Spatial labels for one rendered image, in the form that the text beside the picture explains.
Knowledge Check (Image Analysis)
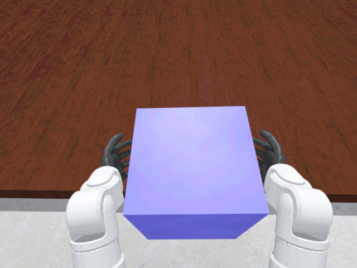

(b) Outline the left robot forearm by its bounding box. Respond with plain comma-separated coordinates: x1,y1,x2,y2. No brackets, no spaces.
66,166,126,268

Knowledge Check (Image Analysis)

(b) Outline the left robot hand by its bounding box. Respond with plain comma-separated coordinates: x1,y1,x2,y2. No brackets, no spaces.
101,132,133,181

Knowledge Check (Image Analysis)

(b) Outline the right robot forearm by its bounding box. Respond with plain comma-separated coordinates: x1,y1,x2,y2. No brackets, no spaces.
264,164,333,268

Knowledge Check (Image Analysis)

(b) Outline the carton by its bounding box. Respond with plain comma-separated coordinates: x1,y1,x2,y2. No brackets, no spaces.
123,106,269,240

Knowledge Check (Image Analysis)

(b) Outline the right robot hand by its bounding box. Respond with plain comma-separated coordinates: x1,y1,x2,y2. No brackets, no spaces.
252,129,286,184

